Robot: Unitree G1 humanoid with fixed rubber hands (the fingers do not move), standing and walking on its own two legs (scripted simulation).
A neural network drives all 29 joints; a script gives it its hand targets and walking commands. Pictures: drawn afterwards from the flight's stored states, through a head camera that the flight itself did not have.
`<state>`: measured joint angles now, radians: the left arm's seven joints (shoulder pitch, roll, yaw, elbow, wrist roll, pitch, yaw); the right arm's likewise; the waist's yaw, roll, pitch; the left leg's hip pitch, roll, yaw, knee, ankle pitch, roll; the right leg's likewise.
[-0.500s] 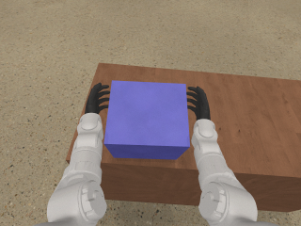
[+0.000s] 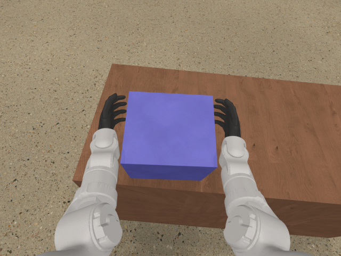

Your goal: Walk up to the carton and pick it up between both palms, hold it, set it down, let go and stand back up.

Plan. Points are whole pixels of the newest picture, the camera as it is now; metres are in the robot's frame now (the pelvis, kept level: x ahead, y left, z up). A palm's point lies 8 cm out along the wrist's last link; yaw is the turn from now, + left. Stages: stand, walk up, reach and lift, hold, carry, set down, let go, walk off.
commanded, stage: set down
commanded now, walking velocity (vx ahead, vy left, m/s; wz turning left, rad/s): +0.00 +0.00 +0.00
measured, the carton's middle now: (168, 140) +0.41 +0.03 -0.04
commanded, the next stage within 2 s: none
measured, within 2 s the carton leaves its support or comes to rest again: rests again in 1.76 s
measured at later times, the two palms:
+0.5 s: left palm (109, 125) +0.40 +0.17 +0.04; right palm (232, 132) +0.40 -0.13 +0.04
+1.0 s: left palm (109, 124) +0.40 +0.17 +0.03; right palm (231, 133) +0.40 -0.13 +0.04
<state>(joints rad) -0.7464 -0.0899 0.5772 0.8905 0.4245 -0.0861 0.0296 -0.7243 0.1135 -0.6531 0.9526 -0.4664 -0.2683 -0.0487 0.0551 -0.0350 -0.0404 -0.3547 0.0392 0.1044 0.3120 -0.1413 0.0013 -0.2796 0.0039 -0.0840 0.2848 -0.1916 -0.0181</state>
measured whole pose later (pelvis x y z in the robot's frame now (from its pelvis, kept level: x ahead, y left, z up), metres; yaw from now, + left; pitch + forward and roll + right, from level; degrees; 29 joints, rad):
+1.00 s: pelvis -0.01 +0.00 +0.00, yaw -1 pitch +13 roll +0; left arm -0.79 -0.11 0.68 0.89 0.52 -0.12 -0.01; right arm -0.75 0.15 -0.74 0.91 -0.53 -0.26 -0.01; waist 0.06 -0.04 -0.05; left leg -0.41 0.04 0.13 0.33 -0.14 0.01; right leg -0.35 0.00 -0.07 0.32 -0.19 -0.02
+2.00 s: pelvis -0.02 +0.01 -0.03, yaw -2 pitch +26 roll -2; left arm -0.94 0.13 0.23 1.39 0.03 -0.34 0.13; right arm -0.90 -0.08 -0.25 1.29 -0.03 -0.29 -0.09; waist 0.04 -0.01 -0.26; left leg -0.82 0.08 0.10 0.57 -0.21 0.02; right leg -0.73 0.02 -0.08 0.50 -0.24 -0.01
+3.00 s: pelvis -0.04 +0.01 -0.03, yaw -3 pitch +23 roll -1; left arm -1.05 0.33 -0.07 1.36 -0.31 -0.14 0.05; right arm -1.07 -0.39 0.19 1.35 0.48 -0.12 0.00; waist 0.08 -0.02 -0.29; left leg -0.77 0.06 0.05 0.57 -0.19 -0.01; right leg -0.71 0.03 -0.04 0.54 -0.22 -0.02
